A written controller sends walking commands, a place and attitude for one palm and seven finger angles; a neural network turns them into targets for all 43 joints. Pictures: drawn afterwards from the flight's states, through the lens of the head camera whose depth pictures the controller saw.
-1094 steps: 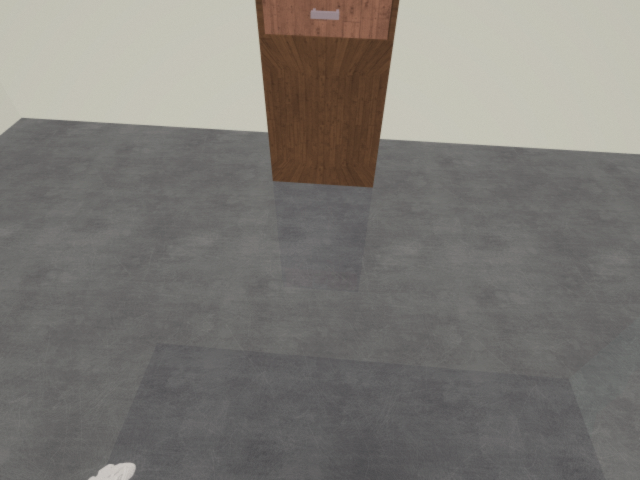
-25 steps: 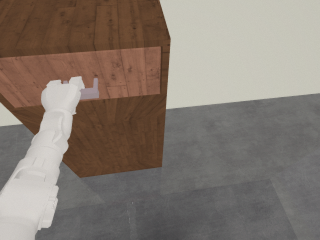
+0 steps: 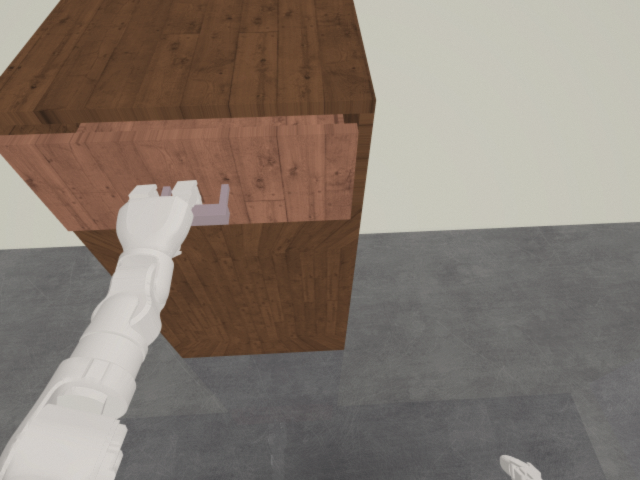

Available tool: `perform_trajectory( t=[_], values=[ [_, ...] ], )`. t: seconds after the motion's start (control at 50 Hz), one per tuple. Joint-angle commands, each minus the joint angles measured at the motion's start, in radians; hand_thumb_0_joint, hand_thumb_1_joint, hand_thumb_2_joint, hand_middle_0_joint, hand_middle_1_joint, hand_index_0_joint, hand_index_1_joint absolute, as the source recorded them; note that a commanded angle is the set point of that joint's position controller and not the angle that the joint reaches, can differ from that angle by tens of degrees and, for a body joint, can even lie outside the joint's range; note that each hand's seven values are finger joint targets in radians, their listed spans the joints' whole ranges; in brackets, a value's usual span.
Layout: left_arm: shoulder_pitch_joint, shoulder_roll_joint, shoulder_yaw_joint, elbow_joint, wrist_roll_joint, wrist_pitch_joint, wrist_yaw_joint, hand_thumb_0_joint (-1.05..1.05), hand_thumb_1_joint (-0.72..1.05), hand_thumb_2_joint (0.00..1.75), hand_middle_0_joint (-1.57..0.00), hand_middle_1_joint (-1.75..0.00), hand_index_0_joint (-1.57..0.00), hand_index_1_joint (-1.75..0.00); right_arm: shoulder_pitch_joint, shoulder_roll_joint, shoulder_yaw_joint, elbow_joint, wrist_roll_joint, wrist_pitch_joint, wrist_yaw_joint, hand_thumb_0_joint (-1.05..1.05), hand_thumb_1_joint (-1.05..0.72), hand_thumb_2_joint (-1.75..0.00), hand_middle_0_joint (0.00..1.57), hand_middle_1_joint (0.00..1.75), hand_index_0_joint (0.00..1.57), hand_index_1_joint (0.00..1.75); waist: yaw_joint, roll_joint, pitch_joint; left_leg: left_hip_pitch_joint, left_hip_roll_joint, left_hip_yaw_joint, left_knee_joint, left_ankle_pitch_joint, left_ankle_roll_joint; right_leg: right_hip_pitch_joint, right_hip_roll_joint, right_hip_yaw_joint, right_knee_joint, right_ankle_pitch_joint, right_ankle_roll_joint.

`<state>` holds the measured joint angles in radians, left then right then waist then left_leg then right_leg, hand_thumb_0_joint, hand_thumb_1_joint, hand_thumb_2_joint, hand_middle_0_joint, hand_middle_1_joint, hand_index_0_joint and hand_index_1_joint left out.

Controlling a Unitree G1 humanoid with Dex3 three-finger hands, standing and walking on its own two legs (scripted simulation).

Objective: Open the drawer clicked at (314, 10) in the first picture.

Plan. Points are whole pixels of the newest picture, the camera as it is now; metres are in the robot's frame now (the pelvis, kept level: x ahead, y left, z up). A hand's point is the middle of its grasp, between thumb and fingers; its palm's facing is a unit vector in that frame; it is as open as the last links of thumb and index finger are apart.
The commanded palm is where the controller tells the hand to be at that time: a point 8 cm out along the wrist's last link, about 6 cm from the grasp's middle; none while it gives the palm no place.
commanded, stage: pull the drawer open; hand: left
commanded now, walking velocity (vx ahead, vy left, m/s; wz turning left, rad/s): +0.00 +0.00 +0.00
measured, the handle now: (193, 204) +0.47 +0.20 +0.05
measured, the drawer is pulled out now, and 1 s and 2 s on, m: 0.03 0.20 0.30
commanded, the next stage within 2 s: open the thumb to release the handle in 1.72 s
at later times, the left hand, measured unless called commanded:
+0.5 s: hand (167, 270) +0.37 +0.22 +0.03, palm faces +0.01 -0.07 -1.00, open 5.6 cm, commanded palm +0.32 +0.21 +0.08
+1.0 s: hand (148, 368) +0.24 +0.21 +0.03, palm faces +0.02 -0.12 -0.99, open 5.6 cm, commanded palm +0.21 +0.21 +0.08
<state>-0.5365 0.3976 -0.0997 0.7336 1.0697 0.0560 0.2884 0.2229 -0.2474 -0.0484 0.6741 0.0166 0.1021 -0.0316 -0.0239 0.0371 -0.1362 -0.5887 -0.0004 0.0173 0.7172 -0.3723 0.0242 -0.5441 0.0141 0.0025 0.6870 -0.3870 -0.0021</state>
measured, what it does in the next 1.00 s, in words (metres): stands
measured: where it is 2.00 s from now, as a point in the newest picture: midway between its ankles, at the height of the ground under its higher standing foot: outside the picture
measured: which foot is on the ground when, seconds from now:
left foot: down 0.00-1.00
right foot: down 0.00-1.00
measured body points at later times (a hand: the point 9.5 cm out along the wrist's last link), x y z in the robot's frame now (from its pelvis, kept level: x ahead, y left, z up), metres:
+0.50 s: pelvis +0.00 -0.01 +0.00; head +0.04 -0.03 +0.45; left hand +0.37 +0.22 +0.08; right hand +0.06 -0.28 -0.13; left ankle -0.02 +0.10 -0.71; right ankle -0.04 -0.12 -0.71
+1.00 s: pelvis +0.00 -0.01 +0.01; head +0.01 -0.04 +0.46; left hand +0.24 +0.21 +0.08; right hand +0.23 -0.22 -0.08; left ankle -0.02 +0.10 -0.71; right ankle -0.04 -0.12 -0.71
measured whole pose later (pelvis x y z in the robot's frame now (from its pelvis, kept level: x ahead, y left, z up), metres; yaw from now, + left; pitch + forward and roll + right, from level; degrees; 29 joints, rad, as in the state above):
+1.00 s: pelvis +0.00 -0.01 +0.01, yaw +0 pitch +7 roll +0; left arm 0.20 0.33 -0.13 0.03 1.03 0.12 0.28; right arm 0.07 -0.21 0.01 0.59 0.00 0.06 0.00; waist 0.07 0.05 -0.12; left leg -0.41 0.00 0.02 0.66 -0.36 0.00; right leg -0.39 0.02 0.01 0.67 -0.40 -0.02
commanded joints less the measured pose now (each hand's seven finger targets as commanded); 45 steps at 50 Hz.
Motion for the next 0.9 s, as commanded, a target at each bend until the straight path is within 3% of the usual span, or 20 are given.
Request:
perform_trajectory(
  t=[0.0,0.02,0.08,0.1,0.12,0.14,0.2,0.24,0.34,0.4,0.46,0.5,0.6,0.62,0.64,0.7,0.78,0.84,0.88],
  values=[
    [-0.439,0.212,0.065,-0.112,-0.004,0.0,0.02,0.0,0.9,0.9,-0.4,-1.35,-0.4,-1.35,0.097,-0.143,-0.057,-0.059,-0.008,-0.016,-0.013,0.0,-0.9,-0.9,0.2,0.3,0.2,0.3,-0.046,0.018,-0.356,0.311,-0.008,-0.001,-0.018,0.554,0.006,0.082,0.042,-0.026,-0.042,0.455,-0.034],
    [-0.45,0.242,0.088,-0.114,-0.005,-0.012,0.019,0.0,0.9,0.9,-0.4,-1.35,-0.4,-1.35,0.094,-0.144,-0.056,-0.062,-0.007,-0.017,-0.015,0.0,-0.9,-0.9,0.2,0.3,0.2,0.3,-0.039,0.006,-0.362,0.297,-0.011,0.002,-0.016,0.527,0.01,0.09,0.04,-0.023,-0.039,0.457,-0.031],
    [-0.443,0.228,0.077,-0.053,-0.01,-0.032,0.011,0.0,0.9,0.9,-0.4,-1.35,-0.4,-1.35,0.087,-0.141,-0.051,-0.066,-0.006,-0.018,-0.023,0.0,-0.9,-0.9,0.2,0.3,0.2,0.3,-0.045,-0.037,-0.321,0.243,-0.022,0.009,-0.02,0.448,0.017,0.101,0.035,-0.016,-0.052,0.45,-0.028],
    [-0.449,0.262,0.103,-0.045,-0.007,-0.045,0.011,0.0,0.9,0.9,-0.4,-1.35,-0.4,-1.35,0.092,-0.144,-0.049,-0.062,-0.007,-0.017,-0.025,0.0,-0.9,-0.9,0.2,0.3,0.2,0.3,-0.041,-0.055,-0.328,0.228,-0.02,0.006,-0.022,0.438,0.016,0.119,0.033,-0.012,-0.051,0.45,-0.028],
    [-0.461,0.257,0.092,-0.047,-0.004,-0.055,0.011,0.0,0.9,0.9,-0.4,-1.35,-0.4,-1.35,0.091,-0.143,-0.049,-0.068,-0.005,-0.018,-0.026,0.0,-0.9,-0.9,0.2,0.3,0.2,0.3,-0.043,-0.044,-0.322,0.218,-0.024,0.009,-0.021,0.424,0.019,0.11,0.032,-0.008,-0.051,0.449,-0.026],
    [-0.429,0.231,0.079,-0.044,-0.005,-0.062,0.012,0.0,0.9,0.9,-0.4,-1.35,-0.4,-1.35,0.085,-0.137,-0.05,-0.074,-0.005,-0.02,-0.026,0.0,-0.9,-0.9,0.2,0.3,0.2,0.3,-0.035,-0.027,-0.318,0.219,-0.026,0.013,-0.021,0.415,0.019,0.106,0.033,-0.008,-0.052,0.441,-0.028],
    [-0.322,0.249,0.114,-0.065,-0.007,-0.087,0.014,0.0,0.9,0.9,-0.4,-1.35,-0.4,-1.35,0.077,-0.138,-0.052,-0.086,-0.006,-0.021,-0.021,0.0,-0.9,-0.9,0.2,0.3,0.2,0.3,-0.002,-0.029,-0.353,0.216,-0.024,0.015,-0.028,0.433,0.017,0.149,0.035,-0.003,-0.049,0.458,-0.033],
    [-0.239,0.219,0.099,-0.123,-0.02,-0.093,0.016,0.0,0.9,0.9,-0.4,-1.35,-0.4,-1.35,0.065,-0.132,-0.054,-0.103,-0.003,-0.023,-0.015,0.0,-0.9,-0.9,0.2,0.3,0.2,0.3,0.015,0.003,-0.369,0.226,-0.025,0.021,-0.028,0.454,0.018,0.165,0.037,0.001,-0.046,0.49,-0.033],
    [0.029,0.198,0.121,-0.302,-0.047,-0.074,0.028,0.0,0.9,0.9,-0.4,-1.35,-0.4,-1.35,0.027,-0.132,-0.063,-0.137,0.004,-0.029,0.003,0.0,-0.9,-0.9,0.2,0.3,0.2,0.3,0.05,-0.003,-0.378,0.245,-0.015,0.022,-0.043,0.543,0.017,0.219,0.043,0.001,-0.048,0.55,-0.033],
    [0.112,0.15,0.088,-0.414,-0.065,-0.045,0.036,0.0,0.9,0.9,-0.4,-1.35,-0.4,-1.35,-0.002,-0.135,-0.064,-0.144,0.008,-0.039,0.012,0.0,-0.9,-0.9,0.2,0.3,0.2,0.3,0.033,-0.017,-0.329,0.261,-0.007,0.014,-0.053,0.559,0.016,0.208,0.044,-0.005,-0.061,0.535,-0.03],
    [0.206,0.155,0.099,-0.517,-0.061,-0.006,0.049,0.0,0.9,0.9,-0.4,-1.35,-0.4,-1.35,-0.023,-0.136,-0.062,-0.15,0.006,-0.046,0.019,0.0,-0.9,-0.9,0.2,0.3,0.2,0.3,0.045,-0.007,-0.321,0.29,0.0,0.006,-0.066,0.59,0.013,0.203,0.047,-0.013,-0.057,0.516,-0.029],
    [0.254,0.127,0.074,-0.59,-0.061,0.019,0.054,0.0,0.9,0.9,-0.4,-1.35,-0.4,-1.35,-0.047,-0.134,-0.06,-0.156,0.005,-0.05,0.023,0.0,-0.9,-0.9,0.2,0.3,0.2,0.3,0.042,0.014,-0.316,0.322,0.006,0.001,-0.067,0.623,0.009,0.201,0.045,-0.018,-0.061,0.508,-0.03],
    [0.364,0.159,0.106,-0.663,-0.054,0.073,0.049,0.0,0.9,0.9,-0.4,-1.35,-0.4,-1.35,-0.103,-0.132,-0.042,-0.163,0.002,-0.052,0.023,0.0,-0.9,-0.9,0.2,0.3,0.2,0.3,0.057,-0.005,-0.248,0.32,0.003,0.001,-0.089,0.582,0.004,0.212,0.044,-0.02,-0.074,0.48,-0.033],
    [0.372,0.141,0.09,-0.673,-0.045,0.08,0.047,0.0,0.9,0.9,-0.4,-1.35,-0.4,-1.35,-0.115,-0.124,-0.036,-0.166,0.001,-0.052,0.021,0.0,-0.9,-0.9,0.2,0.3,0.2,0.3,0.057,-0.003,-0.232,0.322,0.001,-0.001,-0.089,0.57,0.004,0.198,0.043,-0.025,-0.068,0.461,-0.03],
    [0.369,0.12,0.07,-0.702,-0.047,0.084,0.044,0.0,0.9,0.9,-0.4,-1.35,-0.4,-1.35,-0.124,-0.12,-0.035,-0.169,0.0,-0.055,0.021,0.0,-0.9,-0.9,0.2,0.3,0.2,0.3,0.055,0.006,-0.23,0.335,0.002,0.0,-0.092,0.565,0.003,0.194,0.042,-0.026,-0.071,0.457,-0.03],
    [0.462,0.152,0.105,-0.754,-0.05,0.084,0.036,0.0,0.9,0.9,-0.4,-1.35,-0.4,-1.35,-0.157,-0.114,-0.025,-0.181,-0.004,-0.058,0.019,0.0,-0.9,-0.9,0.2,0.3,0.2,0.3,0.079,0.001,-0.242,0.353,-0.002,-0.001,-0.092,0.592,-0.001,0.23,0.04,-0.018,-0.072,0.478,-0.033],
    [0.515,0.083,0.05,-0.806,-0.038,0.076,0.028,0.0,0.9,0.9,-0.4,-1.35,-0.4,-1.35,-0.196,-0.094,-0.01,-0.19,-0.009,-0.065,0.025,0.0,-0.9,-0.9,0.2,0.3,0.2,0.3,0.077,-0.011,-0.179,0.355,-0.003,-0.006,-0.096,0.558,-0.005,0.191,0.039,-0.029,-0.074,0.438,-0.029],
    [0.605,0.087,0.064,-0.876,-0.036,0.063,0.031,0.0,0.9,0.9,-0.4,-1.35,-0.4,-1.35,-0.217,-0.084,-0.004,-0.206,-0.016,-0.073,0.029,0.0,-0.9,-0.9,0.2,0.3,0.2,0.3,0.099,0.001,-0.193,0.374,-0.005,-0.001,-0.091,0.577,-0.005,0.21,0.038,-0.023,-0.073,0.459,-0.032],
    [0.63,0.072,0.05,-0.892,-0.03,0.059,0.03,0.0,0.9,0.9,-0.4,-1.35,-0.4,-1.35,-0.227,-0.079,0.003,-0.206,-0.019,-0.075,0.031,0.0,-0.9,-0.9,0.2,0.3,0.2,0.3,0.092,-0.017,-0.174,0.366,-0.01,-0.002,-0.086,0.561,-0.005,0.205,0.036,-0.019,-0.073,0.473,-0.029]
  ],
)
